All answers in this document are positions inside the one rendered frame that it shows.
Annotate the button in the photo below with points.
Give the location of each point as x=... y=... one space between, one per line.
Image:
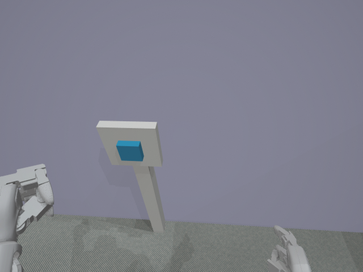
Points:
x=130 y=150

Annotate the robot left forearm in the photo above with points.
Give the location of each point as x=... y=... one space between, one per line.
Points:
x=10 y=251

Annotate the panel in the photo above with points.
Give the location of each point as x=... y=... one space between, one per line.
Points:
x=147 y=133

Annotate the robot left hand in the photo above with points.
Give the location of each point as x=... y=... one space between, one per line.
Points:
x=35 y=190

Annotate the robot right hand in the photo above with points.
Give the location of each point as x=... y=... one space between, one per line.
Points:
x=294 y=257

